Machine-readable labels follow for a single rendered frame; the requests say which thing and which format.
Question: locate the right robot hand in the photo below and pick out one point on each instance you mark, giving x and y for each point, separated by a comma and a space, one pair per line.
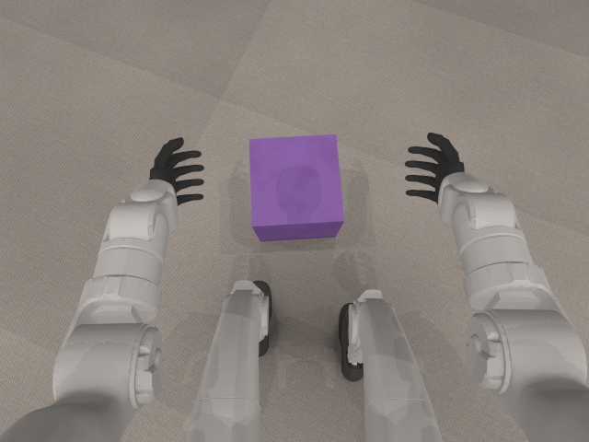
448, 163

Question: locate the right robot forearm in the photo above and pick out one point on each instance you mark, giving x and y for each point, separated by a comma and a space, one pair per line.
499, 270

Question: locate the robot shin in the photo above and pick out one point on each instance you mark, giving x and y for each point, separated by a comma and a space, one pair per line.
355, 354
244, 285

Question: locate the left robot upper arm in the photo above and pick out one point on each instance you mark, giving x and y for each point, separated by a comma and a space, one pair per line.
105, 374

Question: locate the carton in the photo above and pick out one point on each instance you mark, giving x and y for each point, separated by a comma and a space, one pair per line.
295, 186

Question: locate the left robot forearm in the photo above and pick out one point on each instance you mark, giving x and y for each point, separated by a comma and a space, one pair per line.
125, 284

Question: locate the left robot shin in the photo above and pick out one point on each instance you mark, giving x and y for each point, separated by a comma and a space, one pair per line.
244, 285

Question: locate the left robot hand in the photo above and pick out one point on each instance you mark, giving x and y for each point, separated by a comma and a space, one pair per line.
164, 164

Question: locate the right robot upper arm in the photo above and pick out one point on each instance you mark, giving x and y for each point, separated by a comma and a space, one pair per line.
532, 360

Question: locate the right robot shin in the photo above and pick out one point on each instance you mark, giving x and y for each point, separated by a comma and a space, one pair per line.
355, 354

